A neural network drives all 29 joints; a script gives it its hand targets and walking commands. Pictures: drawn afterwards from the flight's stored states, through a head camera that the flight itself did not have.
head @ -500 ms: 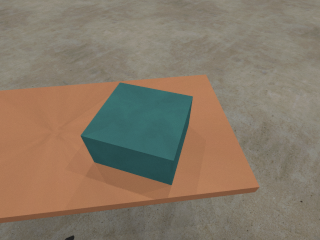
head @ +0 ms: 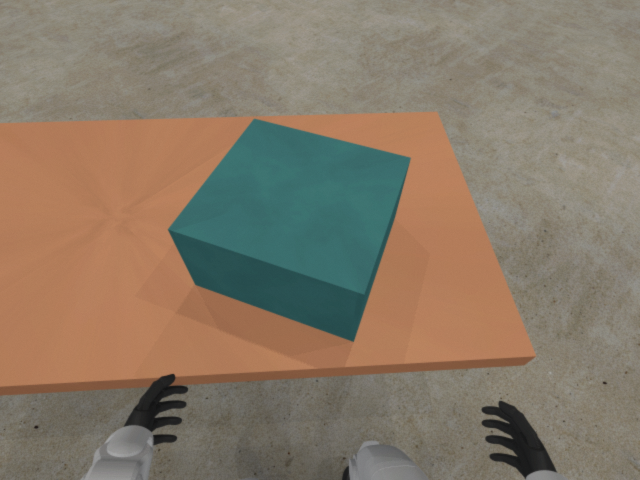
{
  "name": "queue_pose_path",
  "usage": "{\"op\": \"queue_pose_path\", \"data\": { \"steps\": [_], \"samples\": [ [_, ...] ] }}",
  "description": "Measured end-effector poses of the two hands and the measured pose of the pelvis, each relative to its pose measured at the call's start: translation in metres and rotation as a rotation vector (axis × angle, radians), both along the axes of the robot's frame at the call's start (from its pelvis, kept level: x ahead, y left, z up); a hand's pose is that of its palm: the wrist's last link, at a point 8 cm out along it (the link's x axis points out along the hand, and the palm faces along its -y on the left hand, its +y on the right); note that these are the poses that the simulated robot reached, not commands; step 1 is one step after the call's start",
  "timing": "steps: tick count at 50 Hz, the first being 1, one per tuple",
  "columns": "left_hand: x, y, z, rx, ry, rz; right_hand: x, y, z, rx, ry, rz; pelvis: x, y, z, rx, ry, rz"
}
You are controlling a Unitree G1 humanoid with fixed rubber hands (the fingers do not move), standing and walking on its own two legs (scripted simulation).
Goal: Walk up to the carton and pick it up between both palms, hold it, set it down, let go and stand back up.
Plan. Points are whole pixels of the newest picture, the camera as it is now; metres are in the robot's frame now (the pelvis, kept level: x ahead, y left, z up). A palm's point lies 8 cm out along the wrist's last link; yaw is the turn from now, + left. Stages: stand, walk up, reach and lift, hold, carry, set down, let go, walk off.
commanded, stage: reach and lift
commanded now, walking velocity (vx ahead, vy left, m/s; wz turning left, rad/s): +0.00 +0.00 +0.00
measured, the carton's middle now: (300, 222) +0.48 +0.02 -0.01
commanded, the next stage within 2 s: none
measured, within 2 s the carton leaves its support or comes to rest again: neither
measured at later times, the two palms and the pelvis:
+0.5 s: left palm (66, 446) +0.18 +0.29 -0.03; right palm (490, 477) +0.13 -0.19 -0.06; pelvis +0.02 +0.03 +0.02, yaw +1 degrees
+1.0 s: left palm (7, 444) +0.18 +0.34 +0.00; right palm (448, 428) +0.17 -0.15 -0.02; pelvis +0.04 +0.05 +0.03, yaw +4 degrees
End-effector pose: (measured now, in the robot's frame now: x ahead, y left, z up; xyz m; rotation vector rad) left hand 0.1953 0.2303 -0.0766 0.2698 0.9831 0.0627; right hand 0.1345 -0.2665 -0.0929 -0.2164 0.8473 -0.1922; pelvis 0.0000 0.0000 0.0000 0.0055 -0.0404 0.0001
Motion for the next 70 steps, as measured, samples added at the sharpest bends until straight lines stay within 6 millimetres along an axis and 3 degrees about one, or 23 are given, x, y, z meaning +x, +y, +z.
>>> {"op": "queue_pose_path", "data": {
  "steps": [6,13,19,28,36,43,53,70],
  "samples": [
    [-0.010,0.006,0.011,-0.034,-0.047,0.011,0.016,0.021,0.027,-0.001,-0.089,-0.006,0.004,-0.002,0.011,-0.006,-0.031,0.018],
    [-0.029,0.042,0.020,-0.013,-0.073,0.033,0.001,0.049,0.027,0.025,-0.069,-0.046,0.005,0.005,0.016,-0.024,-0.065,0.025],
    [-0.029,0.058,0.037,-0.018,-0.142,0.000,-0.010,0.068,0.029,0.061,-0.112,-0.093,0.011,0.017,0.020,-0.036,-0.080,0.022],
    [-0.009,0.063,0.051,-0.084,-0.235,-0.036,0.000,0.073,0.044,0.045,-0.198,-0.132,0.021,0.029,0.024,-0.040,-0.088,0.015],
    [-0.011,0.073,0.051,-0.133,-0.295,-0.044,0.026,0.085,0.061,0.044,-0.278,-0.134,0.028,0.034,0.026,-0.049,-0.094,0.031],
    [-0.010,0.090,0.065,-0.140,-0.379,-0.062,0.038,0.104,0.066,0.077,-0.324,-0.191,0.036,0.040,0.026,-0.061,-0.092,0.052],
    [-0.019,0.115,0.079,-0.151,-0.419,-0.087,0.038,0.125,0.074,0.084,-0.390,-0.239,0.040,0.055,0.025,-0.078,-0.075,0.060],
    [-0.031,0.139,0.091,-0.204,-0.523,-0.101,0.025,0.146,0.093,0.065,-0.503,-0.258,0.030,0.075,0.019,-0.101,-0.075,0.075]
  ]
}}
